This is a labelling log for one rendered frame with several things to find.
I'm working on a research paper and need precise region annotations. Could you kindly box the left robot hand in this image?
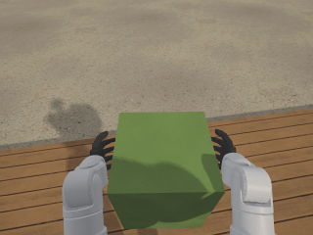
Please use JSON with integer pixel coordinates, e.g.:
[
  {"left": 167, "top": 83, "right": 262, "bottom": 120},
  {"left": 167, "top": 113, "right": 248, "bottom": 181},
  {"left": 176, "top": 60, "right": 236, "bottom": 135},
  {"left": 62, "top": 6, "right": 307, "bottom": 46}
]
[{"left": 90, "top": 131, "right": 115, "bottom": 170}]

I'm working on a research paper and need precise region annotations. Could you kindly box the robot right forearm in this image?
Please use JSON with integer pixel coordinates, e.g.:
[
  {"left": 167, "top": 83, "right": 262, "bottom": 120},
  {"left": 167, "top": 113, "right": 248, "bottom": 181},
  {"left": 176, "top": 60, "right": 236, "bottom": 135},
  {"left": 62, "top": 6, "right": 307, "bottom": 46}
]
[{"left": 221, "top": 153, "right": 277, "bottom": 235}]

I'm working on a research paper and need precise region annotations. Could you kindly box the robot left forearm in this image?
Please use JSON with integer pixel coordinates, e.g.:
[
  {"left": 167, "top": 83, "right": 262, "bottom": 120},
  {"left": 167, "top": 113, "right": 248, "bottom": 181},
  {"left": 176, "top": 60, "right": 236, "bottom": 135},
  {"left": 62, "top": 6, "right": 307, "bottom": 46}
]
[{"left": 62, "top": 155, "right": 109, "bottom": 235}]

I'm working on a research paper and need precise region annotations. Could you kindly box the carton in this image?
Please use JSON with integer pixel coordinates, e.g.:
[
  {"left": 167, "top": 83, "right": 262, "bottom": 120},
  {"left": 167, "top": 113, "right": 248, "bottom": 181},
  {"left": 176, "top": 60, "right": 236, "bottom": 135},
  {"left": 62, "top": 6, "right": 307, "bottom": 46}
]
[{"left": 107, "top": 112, "right": 226, "bottom": 229}]

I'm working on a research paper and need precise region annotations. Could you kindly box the right robot hand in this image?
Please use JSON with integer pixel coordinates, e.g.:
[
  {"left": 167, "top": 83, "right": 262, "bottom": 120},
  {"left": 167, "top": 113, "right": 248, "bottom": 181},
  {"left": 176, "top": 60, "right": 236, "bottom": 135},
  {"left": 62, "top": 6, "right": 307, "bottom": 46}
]
[{"left": 210, "top": 129, "right": 237, "bottom": 170}]

